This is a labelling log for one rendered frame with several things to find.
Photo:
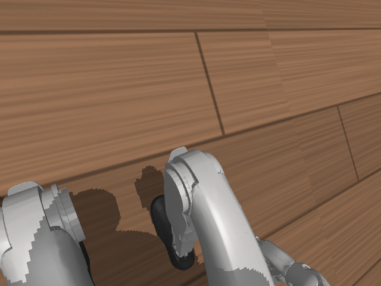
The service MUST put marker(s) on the right robot arm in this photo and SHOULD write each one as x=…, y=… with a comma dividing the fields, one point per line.
x=300, y=274

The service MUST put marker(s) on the right robot foot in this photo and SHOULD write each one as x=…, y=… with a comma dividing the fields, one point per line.
x=163, y=229

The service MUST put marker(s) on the left robot foot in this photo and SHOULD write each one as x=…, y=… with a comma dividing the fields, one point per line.
x=86, y=258

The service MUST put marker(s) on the right robot hand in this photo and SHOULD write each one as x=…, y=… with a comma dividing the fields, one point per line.
x=278, y=260

